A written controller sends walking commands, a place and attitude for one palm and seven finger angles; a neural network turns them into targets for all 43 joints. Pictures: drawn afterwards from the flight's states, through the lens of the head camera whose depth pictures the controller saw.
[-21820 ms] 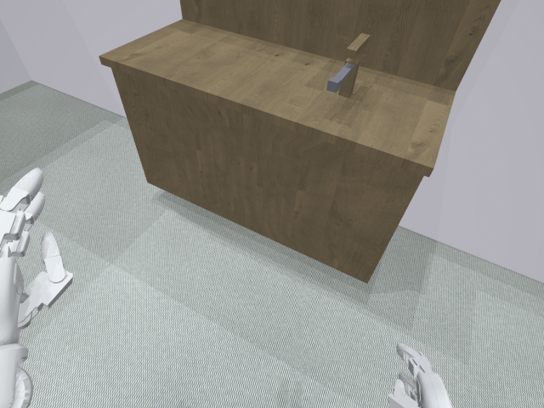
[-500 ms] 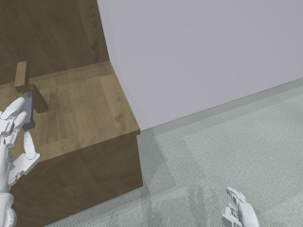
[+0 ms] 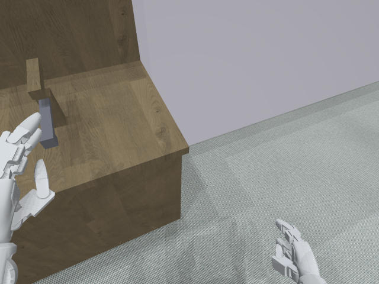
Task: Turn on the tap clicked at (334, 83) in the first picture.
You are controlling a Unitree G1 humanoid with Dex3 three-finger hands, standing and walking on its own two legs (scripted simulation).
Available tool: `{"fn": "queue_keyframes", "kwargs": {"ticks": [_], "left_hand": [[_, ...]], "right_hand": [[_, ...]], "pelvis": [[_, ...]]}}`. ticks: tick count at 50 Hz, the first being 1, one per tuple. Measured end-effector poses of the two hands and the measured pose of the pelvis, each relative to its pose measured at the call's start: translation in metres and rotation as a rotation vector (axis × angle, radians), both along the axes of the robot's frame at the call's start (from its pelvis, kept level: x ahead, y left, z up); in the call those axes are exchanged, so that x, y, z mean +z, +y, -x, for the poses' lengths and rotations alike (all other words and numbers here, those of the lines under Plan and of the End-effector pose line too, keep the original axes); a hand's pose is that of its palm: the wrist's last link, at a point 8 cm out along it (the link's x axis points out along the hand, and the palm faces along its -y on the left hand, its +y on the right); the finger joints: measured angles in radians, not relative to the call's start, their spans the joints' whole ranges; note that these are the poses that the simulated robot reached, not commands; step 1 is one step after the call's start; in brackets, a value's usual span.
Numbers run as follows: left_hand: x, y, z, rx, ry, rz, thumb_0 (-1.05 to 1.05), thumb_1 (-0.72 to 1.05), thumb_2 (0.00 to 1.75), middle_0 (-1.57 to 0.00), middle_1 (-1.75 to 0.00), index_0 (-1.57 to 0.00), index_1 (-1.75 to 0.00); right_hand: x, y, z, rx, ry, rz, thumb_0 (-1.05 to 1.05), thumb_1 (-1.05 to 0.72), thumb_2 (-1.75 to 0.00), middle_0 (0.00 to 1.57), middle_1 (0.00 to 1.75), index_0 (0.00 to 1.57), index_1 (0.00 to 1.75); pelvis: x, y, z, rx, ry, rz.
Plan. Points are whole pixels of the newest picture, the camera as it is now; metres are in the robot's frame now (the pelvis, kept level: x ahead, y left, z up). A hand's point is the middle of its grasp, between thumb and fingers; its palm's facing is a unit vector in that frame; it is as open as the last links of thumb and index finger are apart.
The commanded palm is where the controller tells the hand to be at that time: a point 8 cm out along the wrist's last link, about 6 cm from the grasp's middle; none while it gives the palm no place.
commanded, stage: come to a stop and stand still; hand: left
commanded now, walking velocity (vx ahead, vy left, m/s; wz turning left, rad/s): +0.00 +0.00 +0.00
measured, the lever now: (48, 139) +0.40 +0.33 +0.06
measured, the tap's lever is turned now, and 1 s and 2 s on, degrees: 0 0 0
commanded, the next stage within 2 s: none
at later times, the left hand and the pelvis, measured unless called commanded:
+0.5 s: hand out of the picture +0.09 +0.32 +0.17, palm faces +0.49 -0.81 -0.32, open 7.4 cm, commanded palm +0.04 +0.34 +0.18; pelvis -0.10 +0.05 -0.01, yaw +5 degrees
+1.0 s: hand out of the picture -0.03 +0.42 +0.19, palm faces +0.54 -0.76 -0.36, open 7.4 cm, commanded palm -0.10 +0.43 +0.18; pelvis -0.24 +0.14 -0.03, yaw +5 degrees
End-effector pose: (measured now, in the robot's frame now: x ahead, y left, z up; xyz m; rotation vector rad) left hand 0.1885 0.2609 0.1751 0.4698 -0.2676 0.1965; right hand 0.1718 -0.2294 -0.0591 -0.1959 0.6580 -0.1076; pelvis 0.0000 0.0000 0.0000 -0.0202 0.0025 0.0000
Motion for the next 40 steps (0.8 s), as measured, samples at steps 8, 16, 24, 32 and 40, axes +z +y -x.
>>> {"fn": "queue_keyframes", "kwargs": {"ticks": [8, 16, 24, 32, 40], "left_hand": [[0.006, 0.073, 0.055, 0.209, -0.087, -0.002, 0.01, 0.88, 0.90, -0.22, -0.30, -0.22, -0.30], [0.003, 0.068, 0.086, 0.219, -0.149, 0.144, 0.01, 0.89, 0.90, -0.21, -0.30, -0.21, -0.30], [0.009, 0.092, 0.137, 0.214, -0.147, 0.041, 0.01, 0.89, 0.90, -0.21, -0.30, -0.21, -0.30], [-0.005, 0.128, 0.165, 0.241, -0.216, 0.175, 0.01, 0.89, 0.90, -0.21, -0.30, -0.21, -0.30], [0.001, 0.153, 0.240, 0.163, -0.305, -0.004, 0.01, 0.89, 0.90, -0.21, -0.30, -0.21, -0.30]], "right_hand": [[0.004, 0.034, 0.029, 0.063, 0.022, 0.052, 0.02, -0.91, -0.90, 0.20, 0.30, 0.20, 0.30], [0.013, 0.063, 0.051, 0.133, -0.023, 0.035, 0.02, -0.91, -0.90, 0.20, 0.30, 0.20, 0.30], [0.016, 0.075, 0.072, 0.143, -0.047, 0.062, 0.02, -0.90, -0.89, 0.20, 0.30, 0.20, 0.30], [0.008, 0.089, 0.122, 0.110, -0.007, 0.104, 0.02, -0.91, -0.90, 0.20, 0.30, 0.20, 0.30], [-0.015, 0.126, 0.169, 0.150, 0.037, 0.092, 0.02, -0.91, -0.90, 0.20, 0.30, 0.20, 0.30]], "pelvis": [[0.001, 0.017, 0.027, 0.023, -0.051, 0.009], [0.005, 0.033, 0.059, 0.064, -0.085, 0.016], [-0.002, 0.044, 0.093, 0.094, -0.094, 0.042], [-0.011, 0.070, 0.134, 0.098, -0.154, 0.069], [-0.036, 0.101, 0.179, 0.117, -0.068, -0.008]]}}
